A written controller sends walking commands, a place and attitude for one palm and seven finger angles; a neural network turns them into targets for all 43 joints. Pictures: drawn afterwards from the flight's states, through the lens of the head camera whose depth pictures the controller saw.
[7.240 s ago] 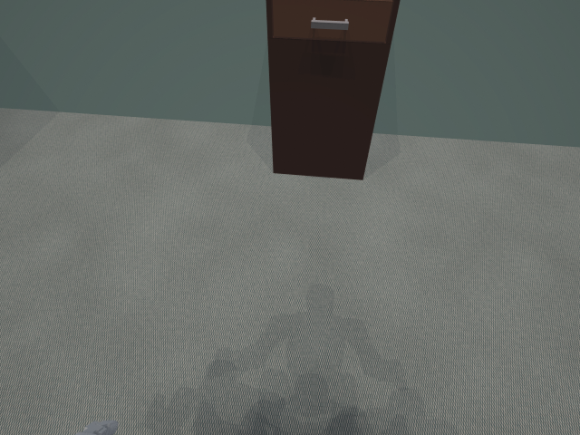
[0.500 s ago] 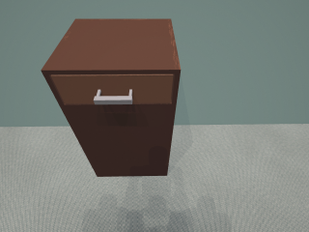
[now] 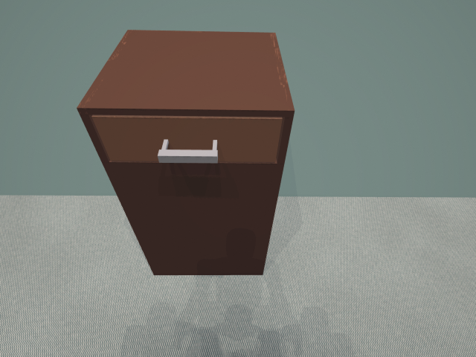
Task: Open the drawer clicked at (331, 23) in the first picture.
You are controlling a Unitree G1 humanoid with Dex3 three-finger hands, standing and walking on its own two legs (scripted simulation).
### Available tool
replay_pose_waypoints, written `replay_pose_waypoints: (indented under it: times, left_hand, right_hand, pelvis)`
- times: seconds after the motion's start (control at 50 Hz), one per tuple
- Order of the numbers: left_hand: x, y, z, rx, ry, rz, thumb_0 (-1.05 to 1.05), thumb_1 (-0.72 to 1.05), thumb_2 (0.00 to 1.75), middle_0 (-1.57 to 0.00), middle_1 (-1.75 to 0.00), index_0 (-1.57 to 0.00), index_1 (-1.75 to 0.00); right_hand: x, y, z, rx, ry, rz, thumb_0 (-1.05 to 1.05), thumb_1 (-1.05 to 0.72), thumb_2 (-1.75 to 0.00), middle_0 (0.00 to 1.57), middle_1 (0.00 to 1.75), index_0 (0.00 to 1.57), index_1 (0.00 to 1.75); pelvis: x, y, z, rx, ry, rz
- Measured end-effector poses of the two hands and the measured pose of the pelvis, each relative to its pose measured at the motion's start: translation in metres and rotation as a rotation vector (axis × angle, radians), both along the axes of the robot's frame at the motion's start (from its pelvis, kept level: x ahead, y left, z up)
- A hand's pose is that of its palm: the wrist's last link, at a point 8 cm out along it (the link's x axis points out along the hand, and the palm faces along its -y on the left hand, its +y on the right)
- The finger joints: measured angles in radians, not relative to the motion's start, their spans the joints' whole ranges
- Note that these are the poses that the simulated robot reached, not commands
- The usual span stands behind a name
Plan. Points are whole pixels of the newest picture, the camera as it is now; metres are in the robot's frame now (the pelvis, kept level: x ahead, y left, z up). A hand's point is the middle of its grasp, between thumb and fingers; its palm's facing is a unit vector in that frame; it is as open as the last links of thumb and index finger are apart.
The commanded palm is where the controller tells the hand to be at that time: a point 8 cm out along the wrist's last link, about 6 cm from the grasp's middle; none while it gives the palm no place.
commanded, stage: raise the hand with hooked fingers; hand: left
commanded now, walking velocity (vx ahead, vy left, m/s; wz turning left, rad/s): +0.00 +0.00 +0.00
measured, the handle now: (189, 150) +0.56 +0.15 +0.01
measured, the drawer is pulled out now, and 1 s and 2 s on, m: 0.00 0.00 0.00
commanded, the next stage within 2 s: move the hooked fingers above the handle in 2.00 s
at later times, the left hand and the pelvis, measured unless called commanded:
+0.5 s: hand (129, 340) +0.16 +0.19 -0.06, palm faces -0.05 -0.16 -0.99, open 8.4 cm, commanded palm +0.15 +0.22 +0.00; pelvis -0.02 -0.02 -0.03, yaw -2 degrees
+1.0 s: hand (118, 277) +0.23 +0.21 +0.02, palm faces +0.02 -0.10 -0.99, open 11.4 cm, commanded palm +0.21 +0.22 +0.08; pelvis +0.00 -0.03 -0.01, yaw +0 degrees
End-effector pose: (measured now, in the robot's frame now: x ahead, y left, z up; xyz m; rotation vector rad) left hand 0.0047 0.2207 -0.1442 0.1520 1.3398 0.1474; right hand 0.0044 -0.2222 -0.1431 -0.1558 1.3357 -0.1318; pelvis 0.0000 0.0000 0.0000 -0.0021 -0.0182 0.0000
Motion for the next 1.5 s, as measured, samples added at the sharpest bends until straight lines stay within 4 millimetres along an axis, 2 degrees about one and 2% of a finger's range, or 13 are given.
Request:
replay_pose_waypoints:
  times: [0.14,0.2,0.28,0.36,0.42,0.48,0.6,0.7,0.8,1.02,1.18,1.36,1.5]
  left_hand:
    - [0.003,0.0,0.003,0.01,0.005,-0.048,0.01,0.91,0.9,-0.2,-0.3,-0.2,-0.3]
    - [0.057,0.018,0.05,0.212,-0.292,-0.187,0.03,0.93,0.9,-0.2,-0.31,-0.21,-0.31]
    - [0.131,0.021,0.123,0.56,-0.635,-0.455,0.03,0.88,0.88,-0.2,-0.34,-0.21,-0.34]
    - [0.171,0.01,0.165,0.93,-0.825,-0.721,0.02,0.8,0.85,-0.2,-0.38,-0.21,-0.38]
    - [0.168,-0.008,0.163,1.02,-0.862,-0.853,0.01,0.74,0.82,-0.2,-0.42,-0.21,-0.42]
    - [0.147,-0.022,0.148,1.033,-0.845,-0.934,0.01,0.67,0.8,-0.21,-0.46,-0.22,-0.46]
    - [0.121,-0.011,0.142,1.136,-0.801,-0.907,0.0,0.51,0.74,-0.24,-0.55,-0.25,-0.55]
    - [0.149,0.004,0.167,1.23,-0.823,-0.828,0.0,0.39,0.69,-0.26,-0.63,-0.26,-0.63]
    - [0.183,-0.001,0.191,1.193,-0.808,-0.84,0.0,0.27,0.64,-0.26,-0.7,-0.27,-0.7]
    - [0.21,-0.002,0.219,1.139,-0.865,-0.941,0.0,0.02,0.53,-0.28,-0.87,-0.28,-0.86]
    - [0.232,0.011,0.242,1.187,-0.897,-0.894,0.0,-0.16,0.45,-0.29,-0.99,-0.3,-0.98]
    - [0.259,0.015,0.276,1.19,-0.916,-0.921,0.0,-0.36,0.36,-0.31,-1.12,-0.31,-1.12]
    - [0.273,0.024,0.301,1.197,-0.908,-0.942,0.0,-0.45,0.32,-0.31,-1.18,-0.32,-1.18]
  right_hand:
    - [0.007,0.0,0.004,-0.016,-0.015,-0.003,0.01,-0.93,-0.9,0.2,0.29,0.2,0.3]
    - [0.031,-0.007,0.014,-0.051,-0.228,-0.011,0.02,-0.93,-0.9,0.2,0.3,0.2,0.3]
    - [0.081,-0.015,0.019,-0.054,-0.464,0.045,0.01,-0.92,-0.9,0.2,0.3,0.2,0.3]
    - [0.134,-0.024,0.031,-0.04,-0.603,0.096,0.01,-0.91,-0.9,0.2,0.3,0.2,0.3]
    - [0.168,-0.029,0.044,-0.024,-0.659,0.135,0.01,-0.91,-0.9,0.2,0.29,0.2,0.3]
    - [0.194,-0.029,0.053,-0.023,-0.679,0.199,0.01,-0.91,-0.9,0.2,0.29,0.2,0.3]
    - [0.225,-0.022,0.049,-0.035,-0.661,0.306,0.01,-0.91,-0.9,0.2,0.29,0.2,0.3]
    - [0.225,-0.009,0.035,0.01,-0.628,0.309,0.01,-0.91,-0.9,0.2,0.29,0.2,0.3]
    - [0.204,-0.003,0.028,0.06,-0.555,0.249,0.01,-0.91,-0.9,0.2,0.3,0.2,0.3]
    - [0.17,-0.032,0.02,0.002,-0.408,0.167,0.01,-0.91,-0.9,0.2,0.3,0.2,0.3]
    - [0.187,-0.034,0.029,-0.024,-0.43,0.15,0.01,-0.91,-0.9,0.2,0.29,0.2,0.3]
    - [0.217,0.001,0.049,0.041,-0.515,0.173,0.01,-0.91,-0.9,0.2,0.29,0.2,0.3]
    - [0.219,0.022,0.051,0.081,-0.505,0.207,0.01,-0.91,-0.9,0.2,0.3,0.2,0.3]
  pelvis:
    - [0.002,0.004,0.0,-0.007,0.009,-0.003]
    - [0.0,0.003,-0.003,0.022,0.027,-0.009]
    - [-0.009,0.003,-0.011,0.022,0.066,0.015]
    - [-0.016,-0.003,-0.022,0.023,0.126,-0.02]
    - [-0.02,-0.009,-0.028,0.033,0.154,-0.043]
    - [-0.021,-0.017,-0.033,0.04,0.171,-0.04]
    - [-0.022,-0.032,-0.043,0.026,0.177,0.01]
    - [-0.02,-0.038,-0.044,0.01,0.158,0.039]
    - [-0.012,-0.039,-0.031,0.016,0.134,0.027]
    - [0.004,-0.03,-0.014,0.022,0.119,0.008]
    - [0.009,-0.019,-0.01,0.015,0.103,0.019]
    - [0.012,-0.009,-0.003,0.011,0.065,0.02]
    - [0.011,-0.004,0.001,0.006,0.046,0.031]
